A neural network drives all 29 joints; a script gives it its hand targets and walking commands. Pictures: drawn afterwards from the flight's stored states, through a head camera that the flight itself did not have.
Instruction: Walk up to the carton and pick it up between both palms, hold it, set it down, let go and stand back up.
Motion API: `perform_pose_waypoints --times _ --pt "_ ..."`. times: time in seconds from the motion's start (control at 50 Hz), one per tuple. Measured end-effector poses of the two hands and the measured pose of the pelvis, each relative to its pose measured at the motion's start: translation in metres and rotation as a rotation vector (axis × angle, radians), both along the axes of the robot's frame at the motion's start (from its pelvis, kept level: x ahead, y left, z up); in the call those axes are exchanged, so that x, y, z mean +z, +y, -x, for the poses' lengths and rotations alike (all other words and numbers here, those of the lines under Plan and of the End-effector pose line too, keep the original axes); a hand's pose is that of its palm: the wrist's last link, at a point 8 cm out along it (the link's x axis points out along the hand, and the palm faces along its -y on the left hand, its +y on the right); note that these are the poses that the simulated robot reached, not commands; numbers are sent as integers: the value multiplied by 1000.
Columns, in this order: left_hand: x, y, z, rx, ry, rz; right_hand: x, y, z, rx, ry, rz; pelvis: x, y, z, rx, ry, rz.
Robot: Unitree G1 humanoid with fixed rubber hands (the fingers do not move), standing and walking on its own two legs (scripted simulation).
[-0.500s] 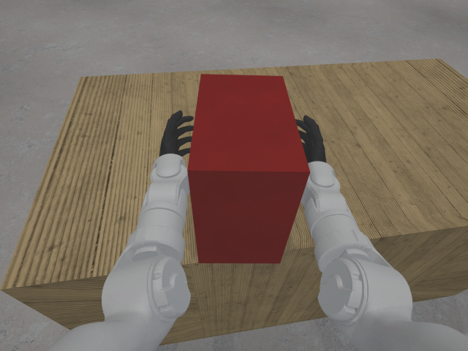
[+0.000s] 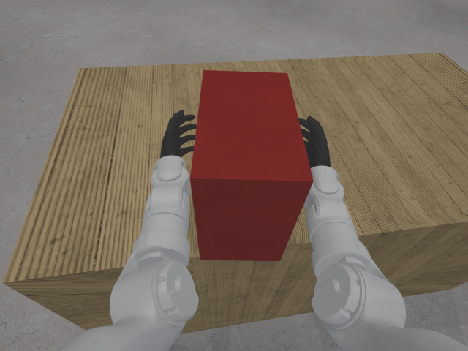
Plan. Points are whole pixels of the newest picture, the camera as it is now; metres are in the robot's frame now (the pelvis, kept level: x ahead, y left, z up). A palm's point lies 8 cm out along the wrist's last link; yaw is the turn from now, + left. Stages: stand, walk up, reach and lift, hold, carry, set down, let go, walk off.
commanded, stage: set down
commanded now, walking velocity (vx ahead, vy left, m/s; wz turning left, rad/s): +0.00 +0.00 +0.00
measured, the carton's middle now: (242, 168) +0.43 +0.01 +0.05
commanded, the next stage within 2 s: none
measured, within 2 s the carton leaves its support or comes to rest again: neither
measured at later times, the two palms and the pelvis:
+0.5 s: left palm (172, 157) +0.41 +0.13 +0.10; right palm (316, 163) +0.40 -0.12 +0.10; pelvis +0.00 +0.00 +0.00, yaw +0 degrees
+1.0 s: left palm (173, 158) +0.41 +0.13 +0.09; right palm (316, 165) +0.40 -0.12 +0.10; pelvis +0.00 +0.00 +0.00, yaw +0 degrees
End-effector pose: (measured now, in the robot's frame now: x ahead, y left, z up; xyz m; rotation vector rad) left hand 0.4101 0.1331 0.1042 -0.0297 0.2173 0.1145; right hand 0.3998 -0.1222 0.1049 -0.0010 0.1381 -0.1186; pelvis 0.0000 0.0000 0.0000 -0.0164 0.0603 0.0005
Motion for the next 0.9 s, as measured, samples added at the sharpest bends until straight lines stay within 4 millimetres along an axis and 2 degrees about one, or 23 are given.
perform_pose_waypoints --times 0.9 --pt "-8 1 0 -17 5 -15 -4 -1 2 9 -25 9 0 1 -3 3 -22 -4"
